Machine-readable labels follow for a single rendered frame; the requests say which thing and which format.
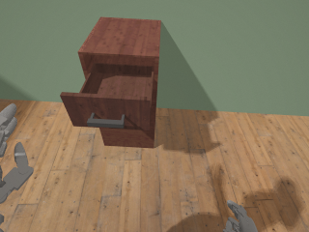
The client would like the handle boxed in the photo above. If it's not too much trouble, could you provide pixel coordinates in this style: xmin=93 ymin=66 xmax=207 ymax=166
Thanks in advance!
xmin=87 ymin=112 xmax=126 ymax=129

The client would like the drawer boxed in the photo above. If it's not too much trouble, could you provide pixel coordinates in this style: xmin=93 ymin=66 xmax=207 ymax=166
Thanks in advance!
xmin=60 ymin=63 xmax=155 ymax=131

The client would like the robot left hand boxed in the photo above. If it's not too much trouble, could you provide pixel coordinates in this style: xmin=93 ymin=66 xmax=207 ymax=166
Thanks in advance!
xmin=0 ymin=103 xmax=34 ymax=204

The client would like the cabinet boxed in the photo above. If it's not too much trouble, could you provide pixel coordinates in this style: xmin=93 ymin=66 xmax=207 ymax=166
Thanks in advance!
xmin=77 ymin=16 xmax=161 ymax=149

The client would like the robot right hand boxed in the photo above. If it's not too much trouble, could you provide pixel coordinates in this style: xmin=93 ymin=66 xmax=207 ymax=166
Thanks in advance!
xmin=223 ymin=200 xmax=258 ymax=232

